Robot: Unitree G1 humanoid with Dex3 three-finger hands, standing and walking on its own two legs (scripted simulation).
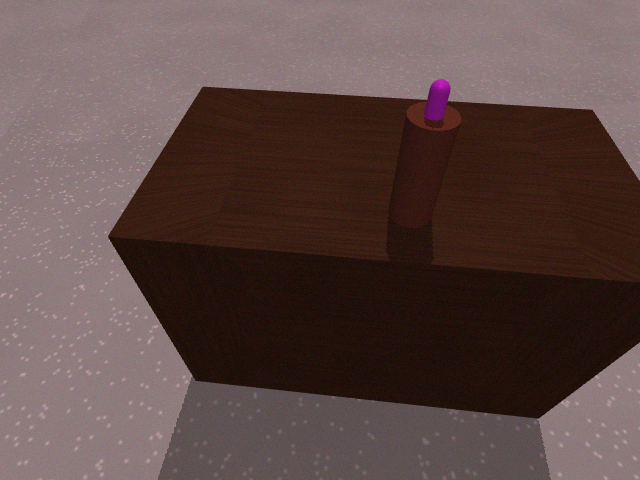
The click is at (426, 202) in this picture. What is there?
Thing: necked bottle
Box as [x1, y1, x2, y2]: [388, 79, 461, 227]
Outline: 443,79 438,79 432,83 426,102 419,102 413,104 407,109 388,211 391,218 394,221 407,227 422,226 429,221 461,119 459,113 455,109 446,104 449,93 449,84
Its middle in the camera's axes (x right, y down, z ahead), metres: +0.18 -0.16 +0.69
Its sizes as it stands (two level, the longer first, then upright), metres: 0.087 0.087 0.276
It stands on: a support 0.70 m high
